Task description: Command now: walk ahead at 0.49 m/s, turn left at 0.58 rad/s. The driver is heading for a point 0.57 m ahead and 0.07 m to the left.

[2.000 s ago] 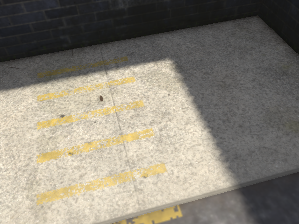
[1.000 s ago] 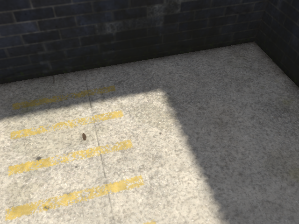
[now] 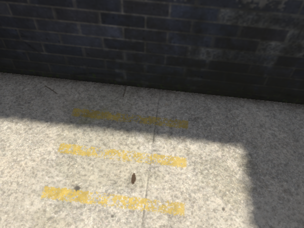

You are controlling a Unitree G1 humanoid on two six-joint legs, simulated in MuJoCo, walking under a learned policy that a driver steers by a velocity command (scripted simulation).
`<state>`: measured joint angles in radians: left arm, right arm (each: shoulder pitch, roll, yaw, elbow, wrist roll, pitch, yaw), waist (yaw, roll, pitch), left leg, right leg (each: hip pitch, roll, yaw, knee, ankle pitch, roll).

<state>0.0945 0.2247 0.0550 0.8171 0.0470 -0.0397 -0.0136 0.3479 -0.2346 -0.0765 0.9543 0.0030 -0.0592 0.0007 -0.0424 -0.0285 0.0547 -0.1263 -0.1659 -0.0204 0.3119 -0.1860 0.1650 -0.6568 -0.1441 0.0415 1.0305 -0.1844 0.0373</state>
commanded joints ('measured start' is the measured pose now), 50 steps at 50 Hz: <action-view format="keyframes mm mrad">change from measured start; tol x32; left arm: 1 -43 77 15 -72 -2 11 -5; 50 345 78 -12 45 -19 67 21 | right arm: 1 91 -133 -24 -47 1 -11 -3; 50 -172 -83 41 -190 -21 -13 -9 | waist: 1 -10 70 -8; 13 33 128 -49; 17 76 -293 -452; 36 84 -62 6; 43 -7 245 -552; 50 107 102 -172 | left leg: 1 47 266 -260 -114 354 42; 14 109 232 -308 274 813 -29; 17 -418 18 -120 984 -371 -76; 18 -480 111 -118 1036 -268 -76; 40 -165 94 92 146 111 -43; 43 521 648 -489 239 1215 237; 50 -108 376 -96 -13 786 52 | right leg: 1 -86 32 -44 -86 110 18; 10 -79 127 -49 -394 149 -22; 14 446 196 -56 -549 88 -91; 17 979 -330 767 -705 -63 -281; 22 487 -124 202 -825 33 -194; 39 698 -99 -204 -616 864 -139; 41 575 -41 -242 -301 640 -98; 43 183 152 -125 264 -506 -49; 50 383 95 -47 -42 -201 -25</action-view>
